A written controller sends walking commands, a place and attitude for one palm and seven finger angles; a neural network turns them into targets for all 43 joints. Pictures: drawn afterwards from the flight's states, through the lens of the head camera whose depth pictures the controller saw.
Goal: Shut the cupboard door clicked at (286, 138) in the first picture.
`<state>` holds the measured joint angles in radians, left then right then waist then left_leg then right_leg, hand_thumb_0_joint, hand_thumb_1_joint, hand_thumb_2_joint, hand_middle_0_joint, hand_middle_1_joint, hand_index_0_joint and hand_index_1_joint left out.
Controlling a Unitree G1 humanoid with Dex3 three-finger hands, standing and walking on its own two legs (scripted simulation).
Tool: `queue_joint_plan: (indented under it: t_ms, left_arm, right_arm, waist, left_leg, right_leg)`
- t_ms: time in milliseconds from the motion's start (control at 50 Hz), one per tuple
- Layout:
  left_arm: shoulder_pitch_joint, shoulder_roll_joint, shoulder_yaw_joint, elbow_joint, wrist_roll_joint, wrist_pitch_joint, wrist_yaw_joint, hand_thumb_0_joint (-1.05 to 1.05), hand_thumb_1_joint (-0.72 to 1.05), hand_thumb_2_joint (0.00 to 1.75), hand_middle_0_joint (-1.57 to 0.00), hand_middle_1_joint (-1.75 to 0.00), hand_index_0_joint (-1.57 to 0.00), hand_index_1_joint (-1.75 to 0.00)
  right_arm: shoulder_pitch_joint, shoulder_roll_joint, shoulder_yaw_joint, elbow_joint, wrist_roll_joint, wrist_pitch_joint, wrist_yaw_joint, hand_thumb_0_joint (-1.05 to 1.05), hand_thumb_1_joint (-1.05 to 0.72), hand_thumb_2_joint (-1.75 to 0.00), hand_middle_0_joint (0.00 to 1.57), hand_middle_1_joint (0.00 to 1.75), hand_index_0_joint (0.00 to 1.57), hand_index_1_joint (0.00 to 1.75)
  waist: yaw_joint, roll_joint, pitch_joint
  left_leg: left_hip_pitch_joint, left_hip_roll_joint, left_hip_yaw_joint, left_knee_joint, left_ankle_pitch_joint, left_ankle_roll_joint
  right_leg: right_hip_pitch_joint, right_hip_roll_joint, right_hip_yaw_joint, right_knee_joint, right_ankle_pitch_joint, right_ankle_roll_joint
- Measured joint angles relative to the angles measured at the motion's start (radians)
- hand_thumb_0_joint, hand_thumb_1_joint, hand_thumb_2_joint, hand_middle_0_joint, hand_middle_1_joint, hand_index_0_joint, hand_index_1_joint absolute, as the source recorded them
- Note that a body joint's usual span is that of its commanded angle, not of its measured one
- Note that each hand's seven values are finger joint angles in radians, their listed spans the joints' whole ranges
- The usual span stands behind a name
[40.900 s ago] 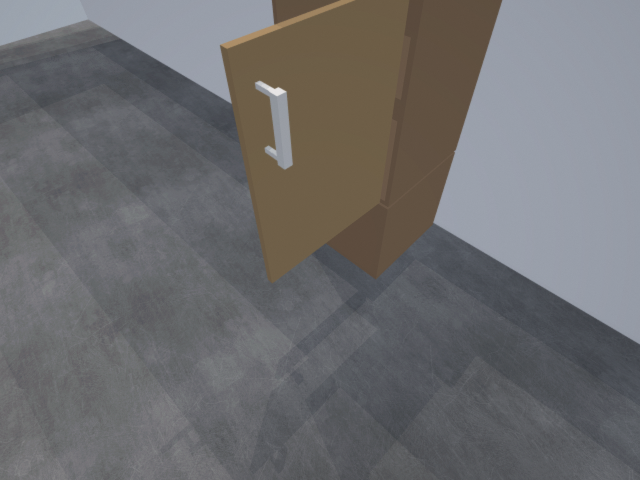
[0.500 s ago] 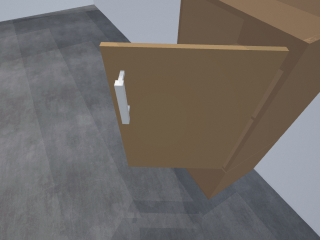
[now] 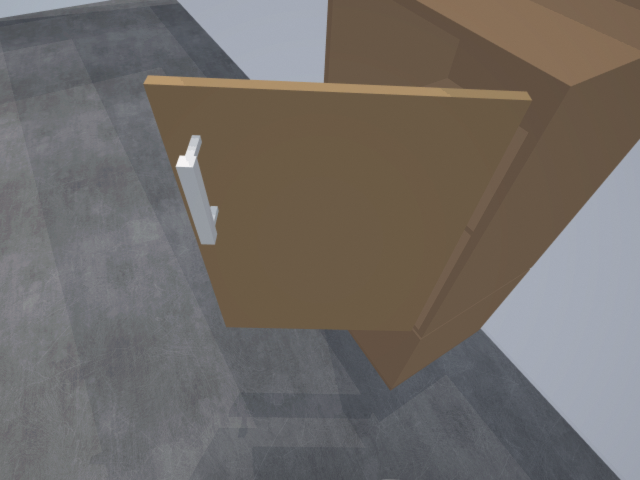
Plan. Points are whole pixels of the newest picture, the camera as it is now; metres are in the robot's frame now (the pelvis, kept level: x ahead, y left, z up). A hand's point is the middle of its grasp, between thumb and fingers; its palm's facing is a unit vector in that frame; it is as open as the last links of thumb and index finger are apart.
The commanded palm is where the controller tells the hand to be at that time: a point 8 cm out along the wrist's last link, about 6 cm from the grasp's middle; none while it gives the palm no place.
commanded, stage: come to a stop and stand still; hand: left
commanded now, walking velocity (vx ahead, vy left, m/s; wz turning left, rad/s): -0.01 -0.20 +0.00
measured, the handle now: (202, 193) +0.44 +0.17 +0.11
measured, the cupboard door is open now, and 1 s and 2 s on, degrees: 58 58 58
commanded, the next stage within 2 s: look again from close up in 1.92 s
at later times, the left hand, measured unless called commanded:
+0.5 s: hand out of the picture +0.05 +0.13 -0.19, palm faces +0.04 -0.97 -0.24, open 7.4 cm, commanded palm none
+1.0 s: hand out of the picture +0.06 +0.14 -0.16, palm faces -0.05 -0.96 -0.28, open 7.4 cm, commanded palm none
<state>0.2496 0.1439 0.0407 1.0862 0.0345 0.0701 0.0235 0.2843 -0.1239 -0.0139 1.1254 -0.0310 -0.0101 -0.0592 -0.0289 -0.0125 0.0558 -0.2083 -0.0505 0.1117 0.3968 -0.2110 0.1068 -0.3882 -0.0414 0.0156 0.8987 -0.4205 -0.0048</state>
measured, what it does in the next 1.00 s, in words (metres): steps on the spot: right foot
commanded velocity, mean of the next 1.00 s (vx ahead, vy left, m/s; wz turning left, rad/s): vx -0.01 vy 0.09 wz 0.00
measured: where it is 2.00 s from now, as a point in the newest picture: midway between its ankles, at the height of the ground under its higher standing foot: outside the picture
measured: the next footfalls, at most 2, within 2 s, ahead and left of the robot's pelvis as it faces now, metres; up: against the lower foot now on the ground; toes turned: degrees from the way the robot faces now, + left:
right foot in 0.20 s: +0.03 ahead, -0.20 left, +0.00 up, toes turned -1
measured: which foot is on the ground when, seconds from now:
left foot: down 0.00-1.00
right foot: up 0.00-0.18, down 0.20-1.00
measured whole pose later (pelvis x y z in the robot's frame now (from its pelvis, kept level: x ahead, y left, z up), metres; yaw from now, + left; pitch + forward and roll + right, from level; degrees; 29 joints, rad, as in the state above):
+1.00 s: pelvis +0.02 -0.05 -0.01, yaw -2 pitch +1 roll +2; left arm 0.23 0.17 -0.01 1.01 0.02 0.02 0.02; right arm 0.23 -0.21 0.00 0.96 -0.02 -0.01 -0.01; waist 0.00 0.06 0.04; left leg -0.21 -0.03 0.15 0.48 -0.29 0.05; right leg -0.25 -0.07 0.04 0.56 -0.32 0.04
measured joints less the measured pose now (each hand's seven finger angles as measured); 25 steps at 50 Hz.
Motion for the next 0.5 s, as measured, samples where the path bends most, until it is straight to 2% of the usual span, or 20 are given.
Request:
queue_joint_plan:
  t_ms: [100, 160, 200, 260, 340, 420, 460, 480, 500]
  left_arm:
    - [-0.026, 0.015, 0.01, -0.025, 0.0, 0.002, -0.008, 0.01, 0.92, 0.89, -0.2, -0.3, -0.19, -0.3]
    - [-0.035, 0.021, 0.001, -0.034, -0.005, -0.025, -0.005, 0.01, 0.93, 0.89, -0.2, -0.3, -0.19, -0.3]
    - [-0.024, 0.041, -0.006, -0.043, -0.006, -0.055, 0.0, 0.01, 0.93, 0.89, -0.2, -0.3, -0.2, -0.3]
    - [-0.029, 0.025, -0.015, -0.03, -0.003, -0.06, 0.006, 0.01, 0.94, 0.89, -0.2, -0.3, -0.2, -0.3]
    - [-0.025, 0.02, -0.015, -0.043, -0.001, -0.062, 0.003, 0.01, 0.94, 0.89, -0.2, -0.3, -0.2, -0.3]
    - [-0.039, 0.03, -0.001, -0.071, 0.004, -0.061, 0.012, 0.01, 0.92, 0.89, -0.2, -0.3, -0.2, -0.3]
    - [-0.041, 0.04, 0.005, -0.081, 0.001, -0.053, 0.014, 0.0, 0.92, 0.89, -0.2, -0.3, -0.2, -0.3]
    - [-0.042, 0.049, 0.009, -0.083, -0.001, -0.045, 0.015, 0.0, 0.91, 0.89, -0.2, -0.3, -0.2, -0.3]
    - [-0.043, 0.057, 0.014, -0.084, -0.004, -0.034, 0.015, 0.0, 0.91, 0.89, -0.2, -0.3, -0.2, -0.3]
  right_arm:
    - [-0.004, -0.013, -0.012, -0.023, -0.007, 0.002, 0.008, 0.01, -0.91, -0.9, 0.2, 0.3, 0.2, 0.3]
    - [0.004, -0.022, -0.014, -0.03, -0.003, 0.0, 0.017, 0.01, -0.91, -0.9, 0.2, 0.3, 0.2, 0.3]
    - [0.014, -0.016, -0.011, -0.033, 0.007, 0.003, 0.026, 0.01, -0.91, -0.9, 0.2, 0.3, 0.2, 0.3]
    - [-0.005, -0.044, -0.02, -0.039, 0.01, 0.02, 0.036, 0.01, -0.91, -0.9, 0.2, 0.3, 0.2, 0.3]
    - [-0.023, -0.069, -0.03, -0.067, 0.012, 0.032, 0.042, 0.01, -0.91, -0.9, 0.2, 0.3, 0.2, 0.3]
    - [-0.059, -0.079, -0.035, -0.097, 0.017, 0.037, 0.046, 0.01, -0.91, -0.9, 0.2, 0.3, 0.2, 0.3]
    - [-0.078, -0.082, -0.036, -0.114, 0.019, 0.031, 0.046, 0.01, -0.91, -0.9, 0.2, 0.3, 0.2, 0.3]
    - [-0.088, -0.078, -0.036, -0.119, 0.019, 0.026, 0.046, 0.01, -0.91, -0.9, 0.2, 0.3, 0.2, 0.3]
    - [-0.096, -0.073, -0.035, -0.127, 0.016, 0.022, 0.046, 0.01, -0.91, -0.9, 0.2, 0.3, 0.2, 0.3]
  waist:
    - [-0.006, 0.007, 0.01]
    - [-0.003, 0.011, 0.008]
    - [0.011, -0.035, -0.009]
    - [0.014, 0.0, -0.003]
    - [0.02, 0.009, -0.007]
    - [0.039, -0.014, 0.017]
    - [0.045, -0.026, 0.025]
    - [0.048, -0.042, 0.032]
    - [0.052, -0.054, 0.034]
  left_leg:
    - [-0.023, 0.061, -0.018, 0.027, -0.008, -0.045]
    - [-0.045, 0.083, -0.032, 0.073, -0.03, -0.076]
    - [-0.071, 0.063, -0.014, 0.13, -0.064, -0.099]
    - [-0.076, 0.069, -0.047, 0.176, -0.133, -0.124]
    - [-0.079, 0.047, -0.037, 0.227, -0.174, -0.151]
    - [-0.083, 0.024, -0.016, 0.242, -0.203, -0.162]
    - [-0.057, 0.022, -0.002, 0.16, -0.124, -0.158]
    - [-0.05, 0.013, 0.009, 0.145, -0.084, -0.126]
    - [-0.05, 0.009, 0.017, 0.151, -0.079, -0.094]
  right_leg:
    - [-0.008, -0.027, -0.027, -0.07, 0.019, 0.009]
    - [0.07, -0.033, -0.044, -0.274, 0.093, 0.016]
    - [0.113, -0.059, 0.0, -0.393, 0.156, 0.006]
    - [0.1, -0.041, -0.001, -0.337, 0.127, 0.05]
    - [0.095, -0.052, 0.003, -0.314, 0.105, 0.058]
    - [0.088, -0.073, 0.005, -0.296, 0.098, 0.064]
    - [0.079, -0.078, 0.008, -0.274, 0.088, 0.073]
    - [0.072, -0.084, 0.017, -0.255, 0.08, 0.077]
    - [0.06, -0.087, 0.021, -0.229, 0.073, 0.064]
